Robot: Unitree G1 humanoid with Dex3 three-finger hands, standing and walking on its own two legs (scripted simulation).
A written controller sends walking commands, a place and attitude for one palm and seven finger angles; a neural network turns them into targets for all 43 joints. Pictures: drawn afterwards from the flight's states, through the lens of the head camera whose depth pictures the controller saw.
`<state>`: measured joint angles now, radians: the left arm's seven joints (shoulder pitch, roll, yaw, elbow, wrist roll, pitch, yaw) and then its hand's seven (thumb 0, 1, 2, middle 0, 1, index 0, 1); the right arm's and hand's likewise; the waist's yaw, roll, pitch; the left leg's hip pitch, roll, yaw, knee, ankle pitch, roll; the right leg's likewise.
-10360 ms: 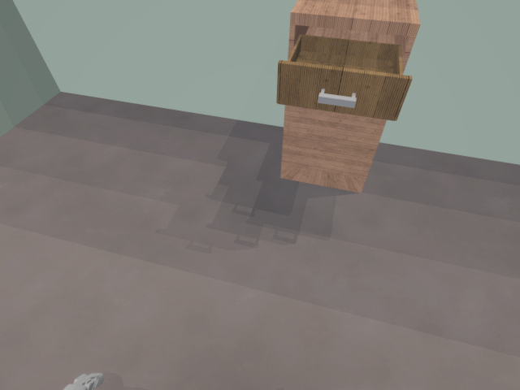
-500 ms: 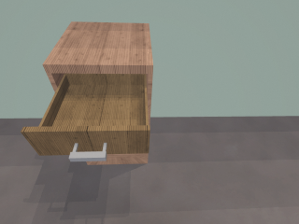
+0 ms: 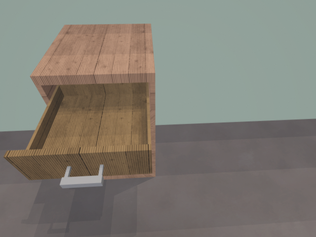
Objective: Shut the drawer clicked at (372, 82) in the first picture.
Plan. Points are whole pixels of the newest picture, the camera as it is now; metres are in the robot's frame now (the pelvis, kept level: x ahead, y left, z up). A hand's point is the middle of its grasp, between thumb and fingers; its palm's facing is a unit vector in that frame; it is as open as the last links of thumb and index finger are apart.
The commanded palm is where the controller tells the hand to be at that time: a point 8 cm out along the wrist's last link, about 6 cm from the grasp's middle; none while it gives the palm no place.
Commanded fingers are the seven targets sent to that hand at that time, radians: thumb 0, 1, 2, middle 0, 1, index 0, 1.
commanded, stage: raise the hand and make a fist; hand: left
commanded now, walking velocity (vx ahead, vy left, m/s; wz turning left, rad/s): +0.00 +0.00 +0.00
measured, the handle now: (83, 175) +0.29 +0.23 -0.04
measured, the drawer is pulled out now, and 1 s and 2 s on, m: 0.30 0.29 0.29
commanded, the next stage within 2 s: bring the fist close to the handle in 1.78 s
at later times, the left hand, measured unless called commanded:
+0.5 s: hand out of the picture +0.13 +0.15 -0.02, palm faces +0.14 -0.99 -0.08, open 4.9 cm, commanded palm +0.08 +0.22 -0.01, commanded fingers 0.00 0.90 0.90 -0.84 -0.99 -0.84 -0.99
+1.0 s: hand out of the picture +0.13 +0.18 +0.01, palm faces +0.10 -0.99 -0.06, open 3.1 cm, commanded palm +0.07 +0.23 +0.03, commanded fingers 0.00 0.90 0.90 -1.34 -1.53 -1.34 -1.53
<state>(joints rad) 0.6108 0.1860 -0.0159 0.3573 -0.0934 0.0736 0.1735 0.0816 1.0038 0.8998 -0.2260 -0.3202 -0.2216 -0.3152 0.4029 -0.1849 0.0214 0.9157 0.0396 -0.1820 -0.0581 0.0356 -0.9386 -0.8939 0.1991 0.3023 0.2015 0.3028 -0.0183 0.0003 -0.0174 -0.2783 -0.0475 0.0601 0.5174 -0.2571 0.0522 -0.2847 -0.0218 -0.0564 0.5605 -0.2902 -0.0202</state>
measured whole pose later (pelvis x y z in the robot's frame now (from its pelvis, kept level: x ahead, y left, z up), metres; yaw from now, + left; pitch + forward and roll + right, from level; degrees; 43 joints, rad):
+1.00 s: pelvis -0.01 -0.02 -0.06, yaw +1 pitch +10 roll -2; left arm 0.74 0.21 0.18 -0.21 -0.32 -0.44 -0.27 0.02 0.90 0.90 -1.15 -1.33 -1.15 -1.32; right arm 0.24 -0.23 -0.06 0.57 0.06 -0.27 -0.07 0.02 -0.91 -0.90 0.19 0.30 0.20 0.30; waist 0.01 0.02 -0.14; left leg -0.74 0.01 0.00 1.02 -0.46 0.02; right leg -0.69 0.02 -0.12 0.97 -0.46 -0.06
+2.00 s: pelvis +0.00 -0.02 -0.05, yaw +2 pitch +8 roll -2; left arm 0.82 0.21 0.14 -0.39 -0.28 -0.32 -0.20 0.02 0.90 0.90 -1.40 -1.60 -1.40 -1.60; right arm 0.24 -0.21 0.01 0.51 0.06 -0.23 -0.05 0.02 -0.90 -0.89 0.20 0.30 0.20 0.30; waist 0.03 0.06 -0.15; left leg -0.67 0.01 -0.02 0.99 -0.47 0.02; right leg -0.61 0.02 -0.13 0.93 -0.47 -0.05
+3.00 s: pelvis -0.01 -0.01 -0.09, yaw +1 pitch +18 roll -3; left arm 0.48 0.20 0.13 -0.12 -0.24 -0.40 -0.15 0.02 0.90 0.90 -1.40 -1.60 -1.40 -1.60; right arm 0.21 -0.22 0.00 0.50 0.01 -0.13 -0.03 0.01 -0.90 -0.89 0.20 0.30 0.20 0.30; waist 0.00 0.03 -0.17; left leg -0.99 0.01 -0.01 1.23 -0.55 0.04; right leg -0.94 0.01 -0.12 1.17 -0.55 -0.05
